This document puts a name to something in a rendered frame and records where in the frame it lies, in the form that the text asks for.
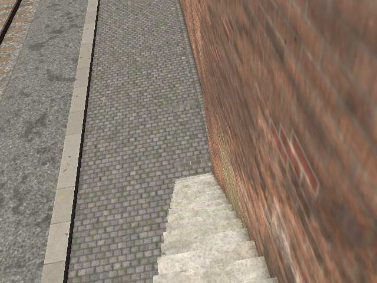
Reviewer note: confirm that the stairs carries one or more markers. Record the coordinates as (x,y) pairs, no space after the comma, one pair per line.
(204,241)

